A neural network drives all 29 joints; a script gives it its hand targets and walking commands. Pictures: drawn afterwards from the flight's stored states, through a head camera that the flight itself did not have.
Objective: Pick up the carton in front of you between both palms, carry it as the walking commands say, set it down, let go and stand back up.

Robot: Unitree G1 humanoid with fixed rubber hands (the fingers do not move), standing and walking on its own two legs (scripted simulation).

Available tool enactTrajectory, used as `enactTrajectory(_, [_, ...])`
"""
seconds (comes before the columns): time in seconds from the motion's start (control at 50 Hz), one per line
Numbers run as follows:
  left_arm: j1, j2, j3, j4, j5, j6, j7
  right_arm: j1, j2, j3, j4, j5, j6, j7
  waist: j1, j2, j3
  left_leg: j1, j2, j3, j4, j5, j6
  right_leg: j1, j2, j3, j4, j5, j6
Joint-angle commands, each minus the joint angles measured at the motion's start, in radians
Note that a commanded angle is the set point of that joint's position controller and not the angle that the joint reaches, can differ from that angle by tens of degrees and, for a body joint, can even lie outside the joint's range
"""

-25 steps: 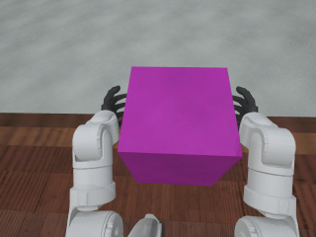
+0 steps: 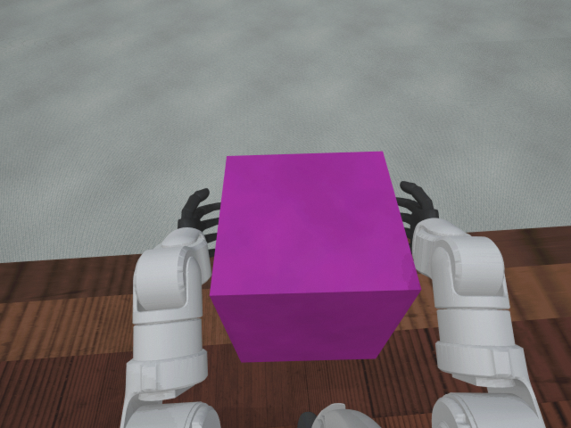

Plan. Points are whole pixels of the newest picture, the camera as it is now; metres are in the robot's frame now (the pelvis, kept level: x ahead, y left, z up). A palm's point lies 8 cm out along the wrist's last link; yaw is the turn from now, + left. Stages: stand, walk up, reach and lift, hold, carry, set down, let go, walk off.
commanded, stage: carry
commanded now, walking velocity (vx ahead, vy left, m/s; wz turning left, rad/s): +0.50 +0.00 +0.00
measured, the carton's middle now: (306, 264) +0.35 -0.02 +0.02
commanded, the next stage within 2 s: none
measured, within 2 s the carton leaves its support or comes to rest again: neither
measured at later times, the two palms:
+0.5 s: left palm (208, 142) +0.76 +0.16 -0.10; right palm (333, 147) +0.73 -0.13 -0.11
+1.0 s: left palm (215, 114) +1.11 +0.19 -0.27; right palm (302, 105) +1.13 -0.11 -0.27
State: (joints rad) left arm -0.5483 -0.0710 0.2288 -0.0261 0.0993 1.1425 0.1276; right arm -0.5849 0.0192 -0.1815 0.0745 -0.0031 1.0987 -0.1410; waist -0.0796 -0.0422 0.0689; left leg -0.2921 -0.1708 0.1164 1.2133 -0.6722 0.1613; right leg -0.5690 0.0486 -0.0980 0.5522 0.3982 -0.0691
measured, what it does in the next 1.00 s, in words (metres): goes down: right foot 0.14 m lower, then left foot 0.14 m lower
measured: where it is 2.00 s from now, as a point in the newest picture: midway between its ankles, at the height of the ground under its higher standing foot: (269, 216)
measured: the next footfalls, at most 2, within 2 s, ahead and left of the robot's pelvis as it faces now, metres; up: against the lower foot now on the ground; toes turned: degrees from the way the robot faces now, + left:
right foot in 0.02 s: +0.16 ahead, -0.04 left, -0.14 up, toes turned +0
left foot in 0.38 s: +0.47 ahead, +0.08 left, -0.28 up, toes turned +0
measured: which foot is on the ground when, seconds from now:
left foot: down 0.00-0.02, up 0.04-0.36, down 0.38-0.80, up 0.82-1.00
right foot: up 0.00-0.00, down 0.02-0.40, up 0.42-0.78, down 0.80-1.00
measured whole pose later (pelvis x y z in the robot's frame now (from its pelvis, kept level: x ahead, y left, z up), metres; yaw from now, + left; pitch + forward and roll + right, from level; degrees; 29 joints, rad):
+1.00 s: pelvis +0.78 +0.01 -0.35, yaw +0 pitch +2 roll +0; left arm -0.55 0.01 0.13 0.20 -0.02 1.08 0.15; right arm -0.51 0.06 -0.22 0.14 -0.08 1.10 -0.13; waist 0.13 -0.02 -0.02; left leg -0.74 0.01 -0.06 1.19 -0.23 0.03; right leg -0.39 0.13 -0.09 0.86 -0.51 -0.16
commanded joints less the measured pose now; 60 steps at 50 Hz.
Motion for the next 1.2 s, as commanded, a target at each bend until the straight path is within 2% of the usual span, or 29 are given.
enactTrajectory(0.0, [-0.596,-0.938,-0.721,-0.080,-0.365,-0.055,-0.196,-0.677,1.103,0.737,-0.162,0.440,-0.031,0.274,0.332,-0.096,-0.511,-0.272,0.113,-0.033,0.587,0.616,-0.169,0.760,-0.090,0.092,-0.118,0.032,-0.138])
enactTrajectory(0.02, [-0.578,-0.912,-0.728,-0.052,-0.373,-0.052,-0.203,-0.648,1.066,0.728,-0.138,0.416,-0.021,0.271,0.261,-0.193,-0.504,-0.584,0.024,-0.074,0.727,-0.066,-0.184,0.976,-0.239,0.292,0.123,0.366,-0.199])
enactTrajectory(0.04, [-0.553,-0.912,-0.753,-0.020,-0.412,-0.048,-0.211,-0.561,1.017,0.674,-0.108,0.369,-0.006,0.259,0.183,-0.073,-0.604,-0.706,0.095,-0.240,0.604,0.045,-0.186,1.049,-0.364,0.576,0.100,0.055,-0.321])
enactTrajectory(0.08, [-0.662,-0.977,-0.790,-0.044,-0.493,-0.040,-0.234,-0.532,0.961,0.611,-0.083,0.297,0.002,0.241,0.157,0.047,-0.518,-0.684,0.161,-0.206,0.291,0.177,-0.139,0.859,-0.275,0.485,0.136,-0.014,-0.232])
enactTrajectory(0.14, [-0.762,-1.079,-0.844,-0.034,-0.579,-0.073,-0.264,-0.527,0.948,0.559,-0.095,0.219,-0.028,0.235,0.150,0.042,-0.498,-0.488,0.161,-0.181,0.009,0.272,-0.155,0.515,-0.333,0.639,0.027,-0.097,-0.300])
enactTrajectory(0.18, [-0.792,-1.122,-0.860,-0.027,-0.614,-0.091,-0.269,-0.551,0.960,0.572,-0.098,0.214,-0.052,0.238,0.156,0.060,-0.483,-0.481,0.179,-0.148,-0.020,0.515,-0.116,0.491,-0.262,0.522,0.156,-0.039,-0.217])
enactTrajectory(0.2, [-0.793,-1.135,-0.863,-0.028,-0.622,-0.098,-0.268,-0.535,0.969,0.576,-0.094,0.218,-0.065,0.240,0.188,0.142,-0.481,-0.499,0.172,-0.140,-0.272,0.785,-0.108,0.510,-0.130,0.398,0.276,-0.245,-0.162])
enactTrajectory(0.32, [-0.635,-1.078,-0.808,0.026,-0.585,-0.129,-0.264,-0.545,0.929,0.641,-0.176,0.227,-0.072,0.210,0.210,-0.099,-0.396,0.003,0.102,0.004,-0.812,1.162,-0.127,0.306,-0.001,0.173,0.483,-0.460,-0.095])
enactTrajectory(0.36, [-0.583,-1.050,-0.790,0.050,-0.557,-0.125,-0.261,-0.503,0.895,0.647,-0.176,0.232,-0.058,0.207,-0.028,-0.034,-0.547,0.399,0.148,-0.039,-0.701,1.101,-0.057,0.144,-0.083,0.106,0.904,-0.168,-0.012])
enactTrajectory(0.38, [-0.572,-1.031,-0.772,0.056,-0.532,-0.115,-0.256,-0.503,0.884,0.649,-0.159,0.245,-0.049,0.210,-0.085,0.166,-0.488,0.480,0.250,-0.132,-0.760,1.070,-0.003,-0.018,0.030,0.037,1.198,-0.817,0.034])
enactTrajectory(0.4, [-0.578,-0.991,-0.727,0.063,-0.507,-0.089,-0.248,-0.484,0.861,0.652,-0.112,0.257,-0.041,0.213,0.010,0.276,-0.579,0.778,0.462,-0.476,-0.507,1.311,0.129,-0.361,0.052,0.122,1.352,-1.126,0.078])
enactTrajectory(0.42, [-0.528,-0.941,-0.697,0.092,-0.464,-0.073,-0.235,-0.483,0.909,0.668,-0.083,0.294,-0.033,0.219,-0.015,0.158,-0.622,0.779,0.495,-0.626,-0.542,0.966,0.178,-0.451,0.000,0.169,1.243,-1.021,0.052])
enactTrajectory(0.48, [-0.551,-0.918,-0.633,0.068,-0.385,-0.076,-0.213,-0.664,1.032,0.755,-0.135,0.429,-0.035,0.245,0.002,0.021,-0.541,0.492,0.456,-0.690,-0.507,0.856,0.154,-0.452,-0.067,0.236,0.968,-0.887,0.028])
enactTrajectory(0.58, [-0.599,-0.933,-0.631,-0.006,-0.343,-0.113,-0.199,-0.756,1.143,0.784,-0.148,0.518,-0.069,0.271,0.015,0.099,-0.487,0.215,0.372,-0.523,-0.519,1.012,0.061,-0.253,-0.079,0.120,0.661,-0.569,0.031])
enactTrajectory(0.6, [-0.602,-0.934,-0.651,-0.018,-0.335,-0.116,-0.195,-0.741,1.151,0.779,-0.148,0.526,-0.074,0.274,-0.016,0.027,-0.503,0.257,0.256,-0.407,-0.386,0.848,0.023,-0.281,-0.064,0.114,0.440,-0.334,0.028])
enactTrajectory(0.7, [-0.583,-0.893,-0.709,-0.088,-0.339,-0.115,-0.170,-0.622,1.096,0.747,-0.131,0.498,-0.082,0.272,-0.041,0.143,-0.417,0.048,0.151,-0.223,-0.297,0.722,-0.029,0.130,0.044,-0.056,0.003,-0.047,0.045])
enactTrajectory(0.72, [-0.581,-0.879,-0.712,-0.101,-0.345,-0.105,-0.167,-0.585,1.076,0.736,-0.107,0.485,-0.077,0.271,-0.023,0.182,-0.422,-0.003,0.121,-0.165,-0.215,0.580,-0.029,0.259,0.035,-0.052,-0.076,0.059,0.036])
enactTrajectory(0.76, [-0.518,-0.840,-0.716,-0.077,-0.350,-0.088,-0.174,-0.518,1.033,0.720,-0.072,0.437,-0.068,0.268,0.196,0.135,-0.553,-0.137,0.216,-0.119,0.164,0.991,-0.098,0.651,0.011,-0.027,0.013,0.009,-0.020])
enactTrajectory(0.78, [-0.506,-0.826,-0.708,-0.055,-0.354,-0.081,-0.182,-0.529,1.017,0.700,-0.061,0.406,-0.056,0.266,0.298,-0.084,-0.499,-0.294,0.118,-0.058,0.536,0.580,-0.152,0.746,-0.056,0.062,-0.104,-0.099,-0.091])
enactTrajectory(0.8, [-0.535,-0.825,-0.706,-0.014,-0.369,-0.068,-0.192,-0.559,0.983,0.667,-0.029,0.382,-0.048,0.263,0.253,-0.156,-0.448,-0.550,0.035,-0.034,0.752,-0.049,-0.154,0.840,-0.196,0.241,0.143,0.228,-0.140])
enactTrajectory(0.82, [-0.521,-0.812,-0.711,0.018,-0.400,-0.052,-0.201,-0.496,0.953,0.633,-0.003,0.344,-0.023,0.246,0.149,-0.064,-0.510,-0.654,0.095,-0.205,0.592,0.060,-0.141,0.914,-0.323,0.499,0.120,0.117,-0.211])
enactTrajectory(0.84, [-0.597,-0.872,-0.736,0.019,-0.456,-0.052,-0.211,-0.498,0.902,0.582,-0.016,0.289,-0.014,0.234,0.161,-0.007,-0.545,-0.654,0.141,-0.226,0.510,0.111,-0.130,0.797,-0.390,0.692,0.039,-0.352,-0.314])
enactTrajectory(0.92, [-0.797,-1.069,-0.812,0.032,-0.592,-0.072,-0.254,-0.559,0.921,0.515,-0.016,0.223,-0.033,0.226,0.135,0.066,-0.403,-0.531,0.192,-0.197,-0.005,0.301,-0.137,0.395,-0.333,0.673,-0.011,-0.327,-0.246])
enactTrajectory(0.96, [-0.819,-1.117,-0.801,0.055,-0.620,-0.090,-0.267,-0.590,0.968,0.538,-0.020,0.226,-0.048,0.227,0.135,0.022,-0.433,-0.489,0.202,-0.156,0.001,0.535,-0.128,0.405,-0.278,0.538,0.094,-0.113,-0.181])
enactTrajectory(0.98, [-0.811,-1.127,-0.800,0.057,-0.623,-0.099,-0.269,-0.580,0.986,0.550,-0.020,0.225,-0.056,0.228,0.165,0.100,-0.454,-0.522,0.201,-0.158,-0.209,0.762,-0.124,0.442,-0.171,0.424,0.209,-0.310,-0.148])
enactTrajectory(1.1, [-0.677,-1.098,-0.761,0.050,-0.591,-0.130,-0.264,-0.600,0.991,0.643,-0.137,0.257,-0.066,0.200,0.226,-0.077,-0.400,-0.105,0.084,0.028,-0.732,1.102,-0.138,0.300,0.004,0.180,0.369,-0.508,-0.094])
enactTrajectory(1.14, [-0.612,-1.059,-0.743,0.059,-0.557,-0.124,-0.258,-0.584,0.956,0.650,-0.158,0.261,-0.053,0.193,0.093,-0.098,-0.525,0.170,0.091,0.015,-0.617,1.110,-0.099,0.257,-0.062,0.130,0.611,-0.253,-0.032])
enactTrajectory(1.16, [-0.618,-1.037,-0.743,0.049,-0.541,-0.121,-0.253,-0.554,0.947,0.654,-0.156,0.270,-0.048,0.195,-0.032,-0.020,-0.546,0.350,0.119,-0.032,-0.713,1.025,-0.069,0.171,-0.090,0.109,0.854,-0.093,0.006])
enactTrajectory(1.18, [-0.608,-1.020,-0.735,0.052,-0.521,-0.110,-0.249,-0.534,0.931,0.655,-0.139,0.275,-0.042,0.199,-0.120,0.200,-0.507,0.475,0.197,-0.079,-0.771,0.996,-0.012,0.005,0.013,0.022,1.189,-0.630,0.060])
